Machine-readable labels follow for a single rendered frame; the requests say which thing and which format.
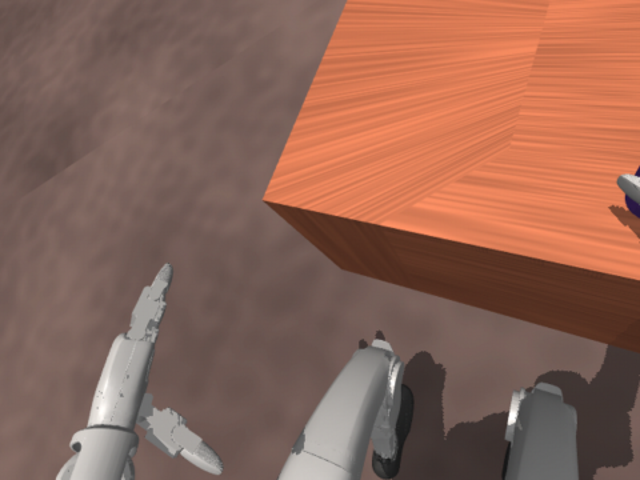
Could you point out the bottle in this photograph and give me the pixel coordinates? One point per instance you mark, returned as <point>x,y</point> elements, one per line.
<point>632,205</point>

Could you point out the left robot hand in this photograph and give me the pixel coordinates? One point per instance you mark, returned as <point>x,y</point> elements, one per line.
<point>120,398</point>

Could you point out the right robot hand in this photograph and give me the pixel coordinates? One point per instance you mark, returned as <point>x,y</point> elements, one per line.
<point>630,185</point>

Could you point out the left robot arm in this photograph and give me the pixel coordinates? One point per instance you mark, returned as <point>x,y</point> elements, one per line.
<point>104,452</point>

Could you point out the left robot foot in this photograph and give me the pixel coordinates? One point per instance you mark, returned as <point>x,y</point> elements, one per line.
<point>389,468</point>

